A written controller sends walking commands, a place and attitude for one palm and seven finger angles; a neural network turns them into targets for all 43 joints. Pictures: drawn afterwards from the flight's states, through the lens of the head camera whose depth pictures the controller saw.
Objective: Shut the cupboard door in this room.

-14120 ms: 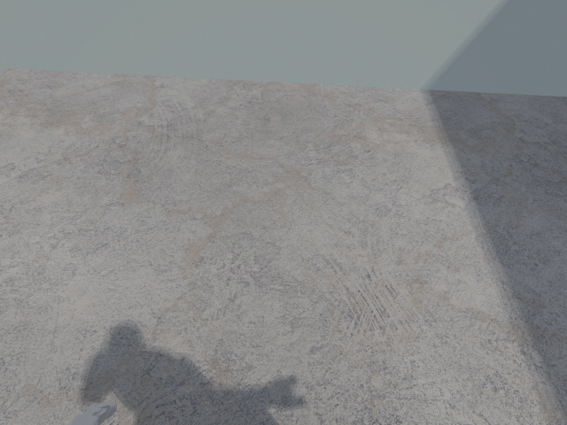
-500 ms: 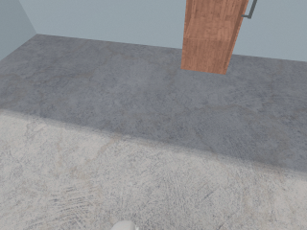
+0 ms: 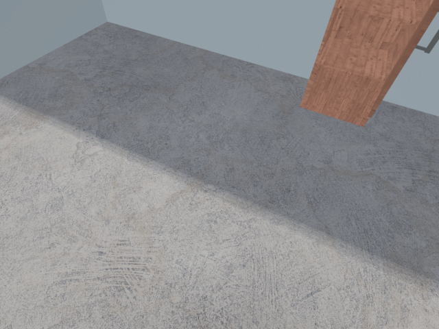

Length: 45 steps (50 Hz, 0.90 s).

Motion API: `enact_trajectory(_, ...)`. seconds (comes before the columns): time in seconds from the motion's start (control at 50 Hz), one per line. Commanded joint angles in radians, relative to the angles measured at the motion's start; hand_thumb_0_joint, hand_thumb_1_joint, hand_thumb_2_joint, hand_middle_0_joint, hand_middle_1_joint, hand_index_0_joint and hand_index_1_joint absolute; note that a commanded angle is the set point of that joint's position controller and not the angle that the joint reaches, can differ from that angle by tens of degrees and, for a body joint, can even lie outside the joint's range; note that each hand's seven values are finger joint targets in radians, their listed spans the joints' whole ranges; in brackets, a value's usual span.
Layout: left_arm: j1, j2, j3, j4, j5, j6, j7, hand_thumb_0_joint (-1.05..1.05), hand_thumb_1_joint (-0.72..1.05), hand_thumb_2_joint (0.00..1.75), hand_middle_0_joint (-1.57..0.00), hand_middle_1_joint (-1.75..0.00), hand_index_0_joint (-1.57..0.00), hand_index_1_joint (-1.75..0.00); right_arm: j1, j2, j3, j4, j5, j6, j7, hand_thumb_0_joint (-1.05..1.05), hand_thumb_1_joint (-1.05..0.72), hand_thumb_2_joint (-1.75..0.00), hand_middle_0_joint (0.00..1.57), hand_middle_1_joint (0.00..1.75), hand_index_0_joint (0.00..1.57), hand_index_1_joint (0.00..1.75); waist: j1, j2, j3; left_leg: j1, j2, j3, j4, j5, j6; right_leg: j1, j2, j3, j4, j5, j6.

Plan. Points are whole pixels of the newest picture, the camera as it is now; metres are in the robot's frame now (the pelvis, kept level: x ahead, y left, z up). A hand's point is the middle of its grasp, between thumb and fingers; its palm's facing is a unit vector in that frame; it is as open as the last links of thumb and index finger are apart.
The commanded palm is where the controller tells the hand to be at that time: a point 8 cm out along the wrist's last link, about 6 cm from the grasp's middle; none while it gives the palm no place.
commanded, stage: stand and wait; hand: left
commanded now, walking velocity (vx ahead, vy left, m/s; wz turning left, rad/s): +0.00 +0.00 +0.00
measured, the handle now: (434, 31) +1.19 -0.76 +0.04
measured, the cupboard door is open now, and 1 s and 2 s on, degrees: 81 81 81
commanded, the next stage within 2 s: turn or walk to find it in 0.30 s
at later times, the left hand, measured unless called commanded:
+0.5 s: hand out of the picture +0.00 +0.16 -0.18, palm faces +0.10 -0.98 -0.20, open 7.3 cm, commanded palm none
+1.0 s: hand out of the picture -0.01 +0.18 -0.18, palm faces +0.16 -0.96 -0.23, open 7.4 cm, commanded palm none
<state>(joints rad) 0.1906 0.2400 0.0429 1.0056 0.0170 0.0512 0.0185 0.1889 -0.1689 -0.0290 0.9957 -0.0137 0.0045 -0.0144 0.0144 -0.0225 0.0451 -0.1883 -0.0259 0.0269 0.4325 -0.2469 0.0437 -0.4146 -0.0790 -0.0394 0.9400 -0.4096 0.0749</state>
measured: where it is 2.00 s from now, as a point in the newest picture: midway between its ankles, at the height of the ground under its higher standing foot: outside the picture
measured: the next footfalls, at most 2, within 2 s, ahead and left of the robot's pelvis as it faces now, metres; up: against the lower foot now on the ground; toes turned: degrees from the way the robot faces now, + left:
right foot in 0.12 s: +0.04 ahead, -0.13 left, +0.00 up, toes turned -4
left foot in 0.38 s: +0.02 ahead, +0.11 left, +0.00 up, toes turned +8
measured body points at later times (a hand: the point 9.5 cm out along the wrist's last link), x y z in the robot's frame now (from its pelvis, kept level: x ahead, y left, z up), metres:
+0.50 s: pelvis -0.01 -0.02 -0.01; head +0.00 -0.02 +0.44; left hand +0.00 +0.21 -0.17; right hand +0.00 -0.25 -0.17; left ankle -0.02 +0.11 -0.74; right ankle +0.00 -0.13 -0.74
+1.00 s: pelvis -0.02 -0.01 -0.01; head -0.01 -0.01 +0.44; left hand -0.02 +0.24 -0.16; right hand +0.05 -0.23 -0.16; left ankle -0.02 +0.11 -0.74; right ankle -0.03 -0.13 -0.74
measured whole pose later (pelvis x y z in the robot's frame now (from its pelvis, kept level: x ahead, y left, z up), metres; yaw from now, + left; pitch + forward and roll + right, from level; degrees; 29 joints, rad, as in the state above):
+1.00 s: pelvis -0.02 -0.01 -0.01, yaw +8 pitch -1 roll +2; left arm 0.21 0.19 0.01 1.08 0.02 0.01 0.02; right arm 0.21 -0.17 -0.02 1.08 -0.01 0.00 -0.03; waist 0.02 -0.02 0.03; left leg -0.24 -0.04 0.00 0.46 -0.21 0.01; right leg -0.20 -0.07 -0.05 0.52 -0.30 0.03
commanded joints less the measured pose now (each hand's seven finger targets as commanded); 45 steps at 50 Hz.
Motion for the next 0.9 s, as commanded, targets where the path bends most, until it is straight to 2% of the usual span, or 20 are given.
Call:
enact_trajectory(0.0,0.008,0.016,-0.006,-0.054,-0.005,-0.029,0.003,0.0,0.9,0.9,-0.2,-0.3,-0.2,-0.3,0.061,-0.179,-0.046,-0.017,-0.01,-0.008,-0.016,0.0,-0.9,-0.9,0.2,0.3,0.2,0.3,-0.033,0.162,-0.056,0.081,0.27,-0.219,-0.078,0.484,0.123,0.046,0.013,-0.006,-0.216,-0.029,-0.011)
enact_trajectory(0.06,0.107,0.021,-0.009,-0.004,-0.005,-0.046,0.007,0.0,0.9,0.9,-0.2,-0.3,-0.2,-0.3,0.042,-0.166,-0.042,0.0,-0.001,-0.009,-0.013,0.0,-0.9,-0.9,0.2,0.3,0.2,0.3,0.01,0.123,-0.072,0.007,0.213,-0.188,-0.013,0.374,0.064,0.23,0.024,-0.026,-0.492,0.201,-0.021)
enact_trajectory(0.08,0.133,0.041,-0.009,0.011,0.0,-0.056,0.012,0.0,0.9,0.9,-0.2,-0.3,-0.2,-0.3,0.049,-0.133,-0.036,0.007,0.006,-0.013,-0.011,0.0,-0.9,-0.9,0.2,0.3,0.2,0.3,0.016,0.054,-0.083,-0.049,0.171,-0.153,0.035,0.265,0.021,0.316,-0.02,0.018,-0.573,0.293,-0.03)
enact_trajectory(0.1,0.129,0.087,-0.008,0.015,0.005,-0.067,0.017,0.0,0.9,0.9,-0.2,-0.3,-0.2,-0.3,0.066,-0.084,-0.025,0.004,0.014,-0.013,-0.008,0.0,-0.9,-0.9,0.2,0.3,0.2,0.3,-0.001,-0.098,-0.082,-0.128,0.097,-0.08,0.106,0.072,-0.027,0.354,-0.151,0.177,-0.6,0.365,-0.076)
enact_trajectory(0.12,0.11,0.124,-0.004,0.011,0.003,-0.071,0.015,0.0,0.9,0.9,-0.2,-0.3,-0.2,-0.3,0.061,-0.062,-0.016,-0.005,0.014,-0.007,-0.006,0.0,-0.9,-0.9,0.2,0.3,0.2,0.3,-0.01,-0.204,-0.033,-0.165,0.032,-0.035,0.129,-0.141,-0.055,0.298,-0.252,0.27,-0.637,0.421,-0.151)
enact_trajectory(0.14,0.086,0.127,0.0,0.001,0.002,-0.07,0.013,0.0,0.9,0.9,-0.2,-0.3,-0.2,-0.3,0.047,-0.075,-0.021,-0.001,0.008,0.005,-0.008,0.0,-0.9,-0.9,0.2,0.3,0.2,0.3,-0.003,-0.197,-0.011,-0.128,0.037,-0.048,0.189,-0.221,-0.056,0.218,-0.274,0.27,-0.675,0.361,-0.212)
enact_trajectory(0.16,0.071,0.118,0.006,0.001,0.002,-0.07,0.016,0.0,0.9,0.9,-0.2,-0.3,-0.2,-0.3,0.047,-0.085,-0.024,0.003,0.0,0.016,-0.009,0.0,-0.9,-0.9,0.2,0.3,0.2,0.3,-0.003,-0.26,0.008,-0.127,0.052,-0.051,0.246,-0.237,-0.055,0.182,-0.251,0.273,-0.693,0.324,-0.23)
enact_trajectory(0.24,0.057,0.065,-0.006,0.017,-0.002,-0.071,0.013,0.0,0.9,0.9,-0.2,-0.3,-0.2,-0.3,0.093,-0.059,-0.015,0.058,0.005,0.011,-0.012,0.0,-0.9,-0.9,0.2,0.3,0.2,0.3,-0.018,-0.111,-0.006,-0.095,0.062,-0.036,0.206,-0.147,-0.057,0.227,-0.176,0.147,-0.603,0.487,-0.216)
enact_trajectory(0.3,0.069,0.069,-0.005,0.035,-0.007,-0.071,0.014,0.0,0.9,0.9,-0.2,-0.3,-0.2,-0.3,0.11,-0.053,-0.011,0.081,0.004,0.007,-0.013,0.0,-0.9,-0.9,0.2,0.3,0.2,0.3,-0.017,-0.082,-0.035,-0.03,0.064,-0.024,0.08,-0.029,-0.064,0.235,-0.154,0.114,-0.573,0.453,-0.177)
enact_trajectory(0.36,0.062,0.062,0.002,0.038,-0.013,-0.061,0.014,0.0,0.9,0.9,-0.2,-0.3,-0.2,-0.3,0.116,-0.09,-0.014,0.094,0.004,-0.003,-0.012,0.0,-0.9,-0.9,0.2,0.3,0.2,0.3,-0.013,-0.003,-0.05,0.04,0.122,-0.078,0.027,0.208,-0.051,0.185,-0.102,0.05,-0.52,0.333,-0.117)
enact_trajectory(0.46,0.064,0.052,0.011,0.034,-0.011,-0.041,0.014,0.0,0.9,0.9,-0.2,-0.3,-0.2,-0.3,0.071,-0.121,-0.02,0.073,0.002,0.002,-0.01,0.0,-0.9,-0.9,0.2,0.3,0.2,0.3,0.008,0.127,0.026,-0.128,0.172,-0.166,-0.047,0.168,-0.015,0.225,-0.041,-0.032,-0.462,0.187,-0.067)
enact_trajectory(0.52,0.086,0.06,0.019,0.031,-0.007,-0.041,0.014,0.0,0.9,0.9,-0.2,-0.3,-0.2,-0.3,0.063,-0.119,-0.026,0.046,-0.001,0.007,-0.009,0.0,-0.9,-0.9,0.2,0.3,0.2,0.3,0.011,0.066,0.012,-0.185,0.14,-0.156,-0.013,0.091,-0.016,0.251,-0.073,-0.006,-0.499,0.131,-0.076)
enact_trajectory(0.6,0.071,0.106,0.037,0.002,0.001,-0.041,0.015,0.0,0.9,0.9,-0.2,-0.3,-0.2,-0.3,0.081,-0.091,-0.036,0.019,-0.005,0.018,-0.003,0.0,-0.9,-0.9,0.2,0.3,0.2,0.3,0.002,-0.095,-0.032,-0.163,0.065,-0.034,0.208,-0.017,-0.052,0.205,-0.241,0.107,-0.622,0.064,-0.169)
enact_trajectory(0.64,0.046,0.104,0.034,-0.009,0.005,-0.045,0.015,0.0,0.9,0.9,-0.2,-0.3,-0.2,-0.3,0.093,-0.082,-0.035,0.018,-0.005,0.018,-0.002,0.0,-0.9,-0.9,0.2,0.3,0.2,0.3,-0.009,-0.107,-0.043,-0.131,0.068,-0.028,0.246,-0.1,-0.058,0.173,-0.258,0.103,-0.613,0.132,-0.196)
enact_trajectory(0.68,0.021,0.086,0.03,-0.012,0.005,-0.043,0.016,0.0,0.9,0.9,-0.2,-0.3,-0.2,-0.3,0.117,-0.072,-0.032,0.025,-0.004,0.011,0.001,0.0,-0.9,-0.9,0.2,0.3,0.2,0.3,-0.029,-0.069,-0.039,-0.044,0.095,-0.045,0.125,0.007,-0.051,0.107,-0.211,0.031,-0.541,0.136,-0.157)
enact_trajectory(0.7,0.023,0.061,0.025,-0.011,0.002,-0.039,0.014,0.0,0.9,0.9,-0.2,-0.3,-0.2,-0.3,0.131,-0.085,-0.029,0.028,-0.005,0.002,0.002,0.0,-0.9,-0.9,0.2,0.3,0.2,0.3,-0.035,0.023,-0.04,-0.016,0.14,-0.125,0.034,0.097,-0.031,0.079,-0.132,-0.038,-0.452,0.112,-0.109)
enact_trajectory(0.72,0.027,0.022,0.013,-0.015,-0.005,-0.035,0.011,0.0,0.9,0.9,-0.2,-0.3,-0.2,-0.3,0.135,-0.129,-0.033,0.029,-0.009,-0.007,-0.001,0.0,-0.9,-0.9,0.2,0.3,0.2,0.3,-0.034,0.175,-0.03,-0.033,0.227,-0.28,-0.082,0.121,0.012,0.058,-0.031,-0.097,-0.333,0.074,-0.059)
enact_trajectory(0.74,0.009,0.004,0.004,-0.016,-0.006,-0.034,0.013,0.0,0.9,0.9,-0.2,-0.3,-0.2,-0.3,0.129,-0.16,-0.038,0.032,-0.009,-0.013,-0.01,0.0,-0.9,-0.9,0.2,0.3,0.2,0.3,-0.039,0.274,-0.015,-0.049,0.296,-0.404,-0.187,0.149,0.066,0.056,0.02,-0.09,-0.215,-0.015,-0.041)
enact_trajectory(0.8,0.041,0.004,-0.004,0.014,0.0,-0.03,0.009,0.0,0.9,0.9,-0.2,-0.3,-0.2,-0.3,0.081,-0.148,-0.028,0.032,-0.007,-0.023,-0.026,0.0,-0.9,-0.9,0.2,0.3,0.2,0.3,-0.014,0.196,-0.024,-0.024,0.301,-0.358,-0.183,0.231,0.126,0.04,-0.01,0.009,-0.093,-0.102,-0.05)
enact_trajectory(0.88,0.06,-0.015,-0.017,0.041,-0.004,-0.039,0.004,0.0,0.9,0.9,-0.2,-0.3,-0.2,-0.3,0.069,-0.15,-0.026,0.046,-0.008,-0.024,-0.027,0.0,-0.9,-0.9,0.2,0.3,0.2,0.3,-0.008,0.133,-0.055,0.039,0.248,-0.265,-0.13,0.345,0.114,0.098,0.006,0.002,-0.262,-0.036,-0.039)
